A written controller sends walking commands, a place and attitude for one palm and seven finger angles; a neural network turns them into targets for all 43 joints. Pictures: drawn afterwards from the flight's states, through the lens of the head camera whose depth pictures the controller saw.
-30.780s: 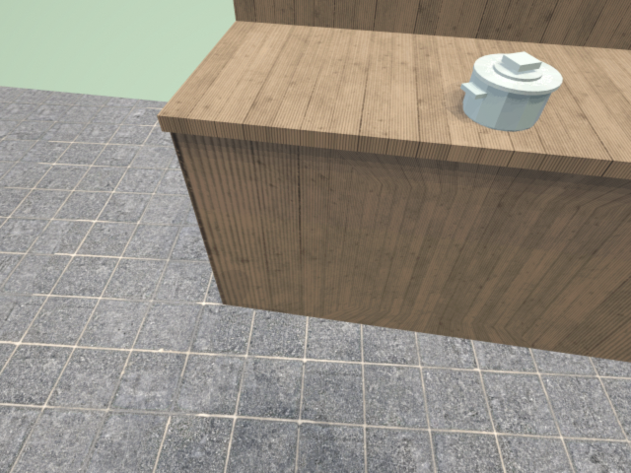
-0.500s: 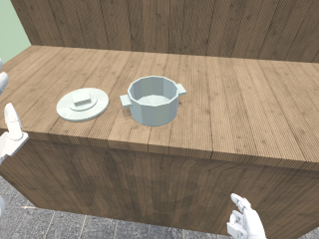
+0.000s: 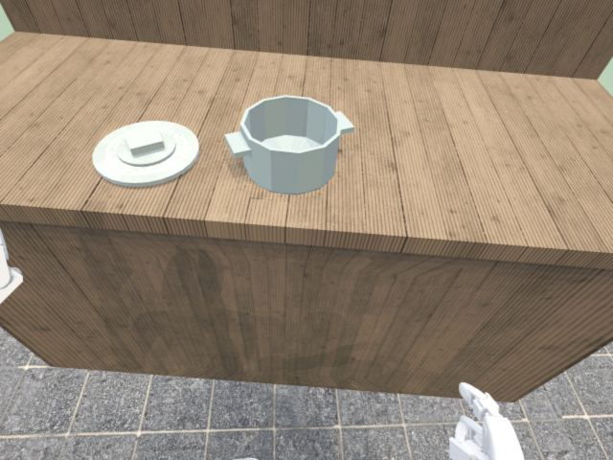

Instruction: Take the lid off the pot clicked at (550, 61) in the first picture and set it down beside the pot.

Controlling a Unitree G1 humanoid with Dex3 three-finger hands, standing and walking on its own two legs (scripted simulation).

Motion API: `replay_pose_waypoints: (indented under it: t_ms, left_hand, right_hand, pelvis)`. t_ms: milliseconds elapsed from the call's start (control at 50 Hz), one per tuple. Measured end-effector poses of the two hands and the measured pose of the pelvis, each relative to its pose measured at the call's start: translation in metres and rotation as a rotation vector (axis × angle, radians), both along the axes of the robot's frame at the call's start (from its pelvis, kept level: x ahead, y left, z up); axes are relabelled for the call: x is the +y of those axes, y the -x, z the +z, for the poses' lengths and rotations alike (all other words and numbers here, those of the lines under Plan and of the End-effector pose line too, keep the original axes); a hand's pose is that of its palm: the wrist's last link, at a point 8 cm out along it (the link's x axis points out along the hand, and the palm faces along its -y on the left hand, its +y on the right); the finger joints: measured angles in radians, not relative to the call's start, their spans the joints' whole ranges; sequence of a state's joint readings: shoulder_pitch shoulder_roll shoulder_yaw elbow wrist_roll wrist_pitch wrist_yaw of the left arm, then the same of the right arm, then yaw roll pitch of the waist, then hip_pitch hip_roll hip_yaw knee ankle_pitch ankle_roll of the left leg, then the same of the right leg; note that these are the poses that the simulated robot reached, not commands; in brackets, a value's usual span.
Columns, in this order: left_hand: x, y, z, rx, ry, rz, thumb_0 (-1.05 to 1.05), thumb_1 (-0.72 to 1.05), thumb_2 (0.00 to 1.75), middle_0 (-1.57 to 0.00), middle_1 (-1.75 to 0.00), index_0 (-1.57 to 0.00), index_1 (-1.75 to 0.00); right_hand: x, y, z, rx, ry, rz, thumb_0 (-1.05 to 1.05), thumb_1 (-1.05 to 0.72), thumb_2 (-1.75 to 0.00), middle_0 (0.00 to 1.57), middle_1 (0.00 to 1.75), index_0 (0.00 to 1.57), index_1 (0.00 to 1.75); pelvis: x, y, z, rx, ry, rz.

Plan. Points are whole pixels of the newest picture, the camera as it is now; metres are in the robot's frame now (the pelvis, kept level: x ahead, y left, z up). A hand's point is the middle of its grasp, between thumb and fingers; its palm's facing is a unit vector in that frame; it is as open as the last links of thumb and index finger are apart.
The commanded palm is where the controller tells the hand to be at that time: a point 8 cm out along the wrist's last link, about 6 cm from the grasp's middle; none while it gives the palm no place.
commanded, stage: step back with the hand held close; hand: left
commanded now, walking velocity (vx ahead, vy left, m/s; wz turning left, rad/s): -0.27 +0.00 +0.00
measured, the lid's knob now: (144, 139) +0.57 +0.32 +0.08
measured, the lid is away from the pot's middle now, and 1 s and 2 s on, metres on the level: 0.25 0.25 0.25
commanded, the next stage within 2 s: stop stepping back and stand still in 0.62 s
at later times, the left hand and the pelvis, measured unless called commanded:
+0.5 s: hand out of the picture +0.09 +0.24 +0.26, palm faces +0.48 -0.78 -0.41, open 7.4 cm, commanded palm +0.04 +0.30 +0.26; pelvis -0.08 +0.02 -0.01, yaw +1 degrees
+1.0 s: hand out of the picture +0.00 +0.28 +0.28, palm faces +0.43 -0.83 -0.35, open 7.4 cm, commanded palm -0.06 +0.33 +0.26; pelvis -0.20 +0.05 +0.00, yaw -1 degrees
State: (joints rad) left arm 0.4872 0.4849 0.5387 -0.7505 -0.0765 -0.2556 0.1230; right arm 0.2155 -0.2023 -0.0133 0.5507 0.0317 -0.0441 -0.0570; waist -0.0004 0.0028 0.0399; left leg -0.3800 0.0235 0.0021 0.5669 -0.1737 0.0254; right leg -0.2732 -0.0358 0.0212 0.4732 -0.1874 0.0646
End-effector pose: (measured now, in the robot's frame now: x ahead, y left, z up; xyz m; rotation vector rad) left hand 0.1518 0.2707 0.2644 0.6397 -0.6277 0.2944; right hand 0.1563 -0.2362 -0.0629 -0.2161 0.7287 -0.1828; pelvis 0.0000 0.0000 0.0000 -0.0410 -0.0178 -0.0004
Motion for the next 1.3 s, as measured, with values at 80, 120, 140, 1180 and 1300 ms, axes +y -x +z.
replay_pose_waypoints:
  t_ms: [80, 120, 140, 1180, 1300]
  left_hand:
    - [0.003, 0.016, 0.0, -0.045, 0.032, 0.021, 0.01, 0.89, 0.9, -0.22, -0.3, -0.21, -0.31]
    - [0.003, 0.023, -0.002, -0.06, 0.048, 0.018, 0.01, 0.89, 0.9, -0.22, -0.3, -0.21, -0.31]
    - [0.003, 0.026, -0.002, -0.065, 0.052, 0.014, 0.01, 0.89, 0.9, -0.22, -0.3, -0.21, -0.31]
    - [0.07, 0.253, 0.004, -0.08, 0.008, -0.052, 0.01, 0.89, 0.9, -0.22, -0.3, -0.21, -0.31]
    - [0.106, 0.269, -0.005, -0.184, 0.127, 0.007, 0.01, 0.88, 0.9, -0.22, -0.3, -0.21, -0.31]
  right_hand:
    - [0.004, 0.018, -0.006, 0.003, -0.007, 0.008, 0.01, -0.9, -0.9, 0.2, 0.3, 0.21, 0.3]
    - [0.005, 0.026, -0.008, 0.005, -0.003, 0.008, 0.01, -0.9, -0.9, 0.2, 0.3, 0.21, 0.3]
    - [0.005, 0.03, -0.008, 0.005, 0.002, 0.007, 0.01, -0.9, -0.9, 0.2, 0.3, 0.21, 0.3]
    - [0.072, 0.256, 0.001, 0.008, 0.015, 0.009, 0.01, -0.9, -0.9, 0.2, 0.3, 0.21, 0.3]
    - [0.091, 0.27, 0.005, -0.052, 0.052, -0.012, 0.01, -0.9, -0.9, 0.2, 0.3, 0.21, 0.3]
  pelvis:
    - [0.001, 0.013, -0.002, -0.002, 0.013, 0.006]
    - [0.002, 0.019, -0.002, -0.003, 0.016, 0.005]
    - [0.003, 0.022, -0.003, -0.004, 0.017, 0.004]
    - [0.07, 0.24, -0.005, -0.003, -0.007, -0.002]
    - [0.093, 0.263, -0.01, -0.001, -0.014, -0.011]
